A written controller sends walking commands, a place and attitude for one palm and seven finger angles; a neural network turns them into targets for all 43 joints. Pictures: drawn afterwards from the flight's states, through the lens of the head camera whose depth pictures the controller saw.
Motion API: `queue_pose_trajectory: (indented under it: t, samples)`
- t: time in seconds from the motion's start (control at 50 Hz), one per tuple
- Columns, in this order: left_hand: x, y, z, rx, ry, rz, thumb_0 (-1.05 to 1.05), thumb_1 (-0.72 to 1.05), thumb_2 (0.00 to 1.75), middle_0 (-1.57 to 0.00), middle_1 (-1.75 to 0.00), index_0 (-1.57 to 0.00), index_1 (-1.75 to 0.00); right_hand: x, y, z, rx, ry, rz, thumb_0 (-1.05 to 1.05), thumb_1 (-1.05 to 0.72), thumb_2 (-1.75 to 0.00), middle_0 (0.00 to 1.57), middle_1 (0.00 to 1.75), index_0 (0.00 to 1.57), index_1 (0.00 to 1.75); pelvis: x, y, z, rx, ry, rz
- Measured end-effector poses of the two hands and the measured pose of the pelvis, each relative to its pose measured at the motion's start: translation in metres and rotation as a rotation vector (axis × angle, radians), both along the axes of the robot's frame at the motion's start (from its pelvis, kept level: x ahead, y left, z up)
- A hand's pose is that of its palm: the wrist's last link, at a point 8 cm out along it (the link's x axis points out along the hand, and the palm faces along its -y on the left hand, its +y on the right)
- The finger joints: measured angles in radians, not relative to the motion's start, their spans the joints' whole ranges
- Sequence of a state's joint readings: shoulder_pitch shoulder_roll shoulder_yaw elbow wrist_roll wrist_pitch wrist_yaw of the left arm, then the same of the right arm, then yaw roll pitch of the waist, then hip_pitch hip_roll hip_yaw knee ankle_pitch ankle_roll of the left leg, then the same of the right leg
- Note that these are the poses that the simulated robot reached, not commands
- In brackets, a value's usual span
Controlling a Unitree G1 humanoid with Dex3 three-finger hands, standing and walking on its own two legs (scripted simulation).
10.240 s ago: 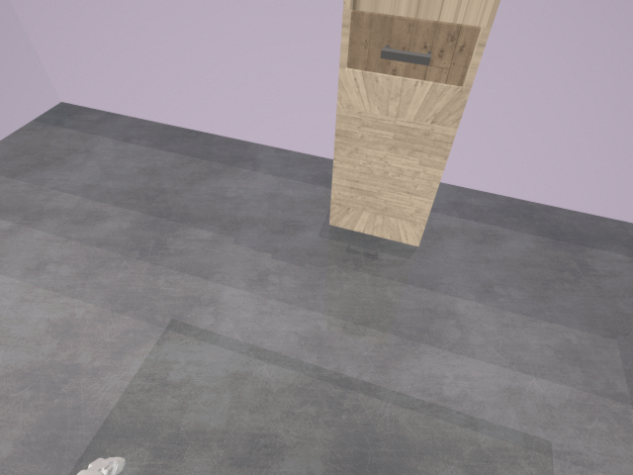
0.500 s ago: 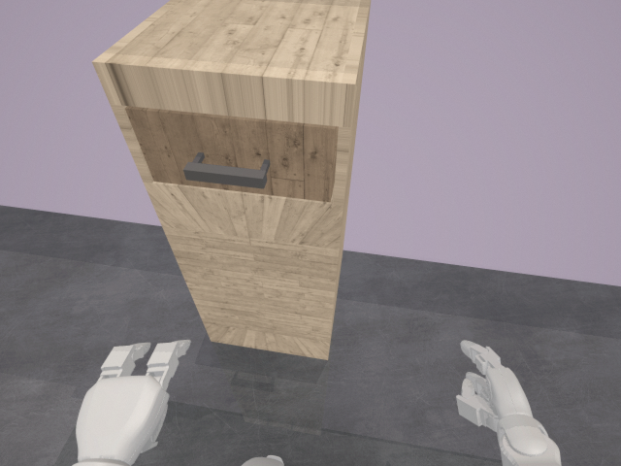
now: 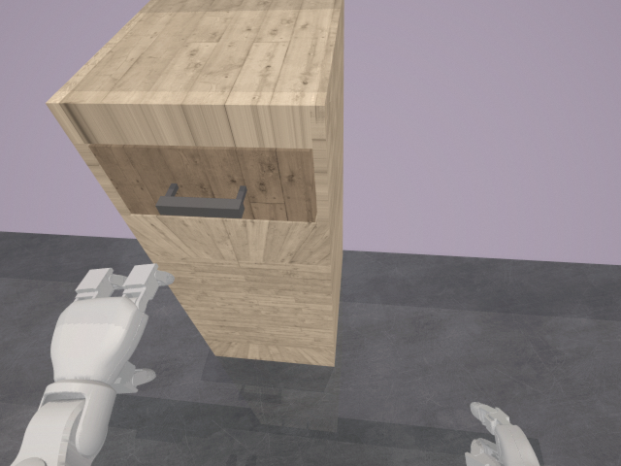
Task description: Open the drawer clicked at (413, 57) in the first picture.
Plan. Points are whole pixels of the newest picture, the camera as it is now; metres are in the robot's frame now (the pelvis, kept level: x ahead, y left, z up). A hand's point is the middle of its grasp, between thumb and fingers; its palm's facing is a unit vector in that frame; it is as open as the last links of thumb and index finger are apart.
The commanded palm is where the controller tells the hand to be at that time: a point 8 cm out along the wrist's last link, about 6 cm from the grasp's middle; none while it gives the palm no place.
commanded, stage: raise the hand with hooked fingers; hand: left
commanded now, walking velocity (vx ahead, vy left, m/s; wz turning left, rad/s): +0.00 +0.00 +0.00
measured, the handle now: (204, 198) +0.49 +0.24 +0.04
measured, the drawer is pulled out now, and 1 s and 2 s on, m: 0.00 0.00 0.00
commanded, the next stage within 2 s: move the hooked fingers above the handle in 0.90 s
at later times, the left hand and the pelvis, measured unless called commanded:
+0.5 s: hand (113, 251) +0.30 +0.26 +0.15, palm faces +0.09 -0.05 -0.99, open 13.8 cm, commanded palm +0.27 +0.26 +0.21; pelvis +0.00 +0.01 +0.02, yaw +2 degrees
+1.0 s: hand (106, 265) +0.28 +0.26 +0.15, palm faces +0.09 -0.06 -0.99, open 13.8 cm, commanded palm +0.25 +0.26 +0.21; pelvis -0.02 +0.01 +0.02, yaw +2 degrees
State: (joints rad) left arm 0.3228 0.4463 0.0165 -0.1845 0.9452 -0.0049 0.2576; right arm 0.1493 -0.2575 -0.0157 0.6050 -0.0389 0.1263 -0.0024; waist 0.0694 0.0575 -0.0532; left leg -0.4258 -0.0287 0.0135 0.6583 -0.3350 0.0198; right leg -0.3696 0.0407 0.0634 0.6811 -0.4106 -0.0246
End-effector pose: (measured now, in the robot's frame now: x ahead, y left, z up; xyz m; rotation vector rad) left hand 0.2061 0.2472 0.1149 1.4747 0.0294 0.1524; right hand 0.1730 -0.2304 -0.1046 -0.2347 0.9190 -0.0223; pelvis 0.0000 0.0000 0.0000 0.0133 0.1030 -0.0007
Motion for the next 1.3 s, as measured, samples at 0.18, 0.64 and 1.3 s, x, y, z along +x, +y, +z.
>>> queue_pose_trajectory:
  t: [0.18,0.64,1.3]
  samples:
    - [0.030,0.002,0.028,0.003,-0.020,-0.016,0.00,-0.28,0.39,-0.30,-1.06,-0.31,-1.06,0.024,-0.001,0.016,-0.001,-0.054,-0.016,0.01,-0.91,-0.90,0.20,0.30,0.20,0.30,0.006,0.004,0.007,0.001,-0.028,0.010]
    - [0.071,0.013,0.095,0.034,0.021,-0.060,0.00,-0.49,0.30,-0.32,-1.20,-0.32,-1.20,0.010,0.032,0.020,0.084,-0.025,0.041,0.01,-0.91,-0.90,0.20,0.30,0.20,0.30,-0.009,0.007,0.018,-0.006,-0.080,0.035]
    - [0.072,0.000,0.075,0.045,0.035,-0.113,0.00,-0.50,0.30,-0.32,-1.20,-0.32,-1.20,-0.008,0.021,0.018,0.056,-0.020,0.020,0.01,-0.91,-0.90,0.20,0.30,0.20,0.30,-0.025,0.001,0.017,-0.006,-0.080,0.046]
